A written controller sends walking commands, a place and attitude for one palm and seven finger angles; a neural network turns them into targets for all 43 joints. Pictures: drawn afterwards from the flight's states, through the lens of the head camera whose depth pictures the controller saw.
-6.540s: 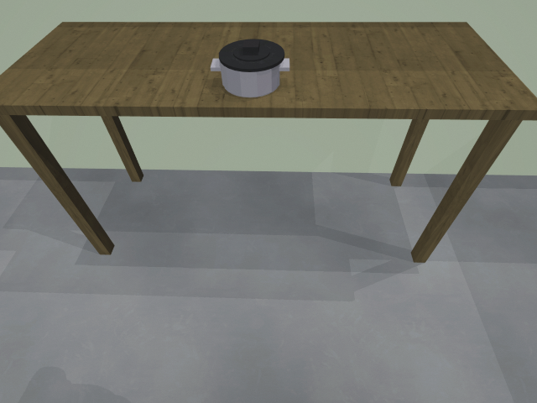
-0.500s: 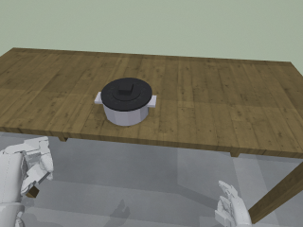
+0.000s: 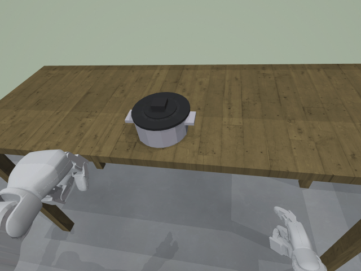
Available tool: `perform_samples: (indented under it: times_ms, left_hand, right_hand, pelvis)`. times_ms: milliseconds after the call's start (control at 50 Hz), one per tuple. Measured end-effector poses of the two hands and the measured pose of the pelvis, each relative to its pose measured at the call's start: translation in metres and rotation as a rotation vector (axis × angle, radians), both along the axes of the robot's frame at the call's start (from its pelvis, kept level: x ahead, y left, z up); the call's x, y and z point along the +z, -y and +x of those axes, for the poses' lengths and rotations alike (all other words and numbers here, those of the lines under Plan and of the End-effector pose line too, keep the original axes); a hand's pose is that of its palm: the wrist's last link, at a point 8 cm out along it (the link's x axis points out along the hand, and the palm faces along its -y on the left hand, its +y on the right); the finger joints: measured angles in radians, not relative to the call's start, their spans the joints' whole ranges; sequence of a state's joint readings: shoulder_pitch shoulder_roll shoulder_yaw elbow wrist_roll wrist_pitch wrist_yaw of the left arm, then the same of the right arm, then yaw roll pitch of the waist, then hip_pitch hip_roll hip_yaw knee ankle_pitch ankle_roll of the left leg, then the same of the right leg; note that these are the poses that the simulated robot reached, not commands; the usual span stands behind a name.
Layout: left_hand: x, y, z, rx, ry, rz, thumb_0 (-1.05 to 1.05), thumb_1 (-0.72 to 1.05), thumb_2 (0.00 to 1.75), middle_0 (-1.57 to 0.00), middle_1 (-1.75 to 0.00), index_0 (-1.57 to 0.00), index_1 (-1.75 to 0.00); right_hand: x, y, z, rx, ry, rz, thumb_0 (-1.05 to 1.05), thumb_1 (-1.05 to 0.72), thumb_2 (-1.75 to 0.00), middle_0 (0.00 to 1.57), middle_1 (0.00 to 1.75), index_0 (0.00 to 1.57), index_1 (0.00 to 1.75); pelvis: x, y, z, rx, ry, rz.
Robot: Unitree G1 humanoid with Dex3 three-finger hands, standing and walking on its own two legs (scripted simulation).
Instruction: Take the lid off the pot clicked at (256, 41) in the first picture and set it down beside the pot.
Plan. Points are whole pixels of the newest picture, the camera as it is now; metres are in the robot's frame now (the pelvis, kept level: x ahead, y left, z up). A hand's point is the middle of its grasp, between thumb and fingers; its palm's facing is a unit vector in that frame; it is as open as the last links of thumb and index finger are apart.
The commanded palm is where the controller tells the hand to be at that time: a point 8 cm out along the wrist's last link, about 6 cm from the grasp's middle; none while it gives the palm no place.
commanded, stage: reach forward and open the fingers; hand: left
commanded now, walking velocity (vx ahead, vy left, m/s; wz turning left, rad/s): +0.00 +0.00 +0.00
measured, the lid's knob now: (159, 103) +0.51 +0.15 +0.11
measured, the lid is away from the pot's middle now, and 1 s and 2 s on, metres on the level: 0.01 0.01 0.01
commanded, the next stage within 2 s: move the open hand above the knob in 0.64 s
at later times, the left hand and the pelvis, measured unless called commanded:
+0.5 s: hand (74, 159) +0.26 +0.26 +0.16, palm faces -0.08 -0.07 -0.99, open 9.7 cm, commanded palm +0.23 +0.25 +0.23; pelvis -0.03 +0.01 +0.00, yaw -1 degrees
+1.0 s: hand (96, 137) +0.31 +0.23 +0.18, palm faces -0.13 -0.06 -0.99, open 10.3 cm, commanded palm +0.29 +0.23 +0.24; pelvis -0.02 +0.00 +0.00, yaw +0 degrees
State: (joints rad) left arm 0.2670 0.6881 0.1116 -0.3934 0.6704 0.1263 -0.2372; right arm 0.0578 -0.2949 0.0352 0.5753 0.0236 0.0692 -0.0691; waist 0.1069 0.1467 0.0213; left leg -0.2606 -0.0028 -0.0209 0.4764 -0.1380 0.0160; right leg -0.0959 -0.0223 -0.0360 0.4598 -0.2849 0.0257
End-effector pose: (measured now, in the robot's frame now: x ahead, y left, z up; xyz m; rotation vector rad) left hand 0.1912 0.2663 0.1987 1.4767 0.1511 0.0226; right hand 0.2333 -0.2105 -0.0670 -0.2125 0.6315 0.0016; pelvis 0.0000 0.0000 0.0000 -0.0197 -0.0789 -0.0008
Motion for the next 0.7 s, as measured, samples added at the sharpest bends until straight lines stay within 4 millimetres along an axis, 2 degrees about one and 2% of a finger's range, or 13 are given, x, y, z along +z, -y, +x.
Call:
perform_samples:
  times_ms: [200, 440, 560, 700]
  left_hand:
    - [0.011, 0.002, 0.024, -0.1, -0.051, 0.023, 0.0, 0.08, 1.4, -1.06, -0.63, -1.05, -0.63]
    - [0.017, 0.004, 0.047, -0.118, -0.004, 0.015, 0.0, -0.27, 1.55, -0.91, -0.23, -0.9, -0.22]
    - [0.023, 0.008, 0.057, -0.119, 0.009, 0.022, 0.0, -0.34, 1.57, -0.87, -0.13, -0.87, -0.13]
    - [0.03, 0.014, 0.067, -0.109, 0.011, 0.026, 0.0, -0.37, 1.57, -0.86, -0.09, -0.85, -0.09]
  right_hand:
    - [0.0, -0.014, -0.018, 0.027, -0.021, 0.013, 0.01, -0.91, -0.89, 0.2, 0.29, 0.2, 0.3]
    - [-0.01, -0.018, -0.046, 0.016, -0.085, 0.009, 0.02, -0.91, -0.89, 0.2, 0.29, 0.2, 0.3]
    - [-0.011, -0.018, -0.049, 0.011, -0.081, 0.013, 0.02, -0.91, -0.89, 0.2, 0.29, 0.2, 0.3]
    - [-0.01, -0.017, -0.047, 0.015, -0.067, 0.024, 0.02, -0.91, -0.89, 0.2, 0.29, 0.2, 0.3]
  pelvis:
    - [0.003, -0.004, -0.013, -0.003, 0.017, -0.004]
    - [0.002, -0.012, -0.026, -0.01, 0.023, -0.001]
    - [0.001, -0.014, -0.029, -0.012, 0.024, 0.001]
    - [0.001, -0.012, -0.031, -0.01, 0.02, 0.003]
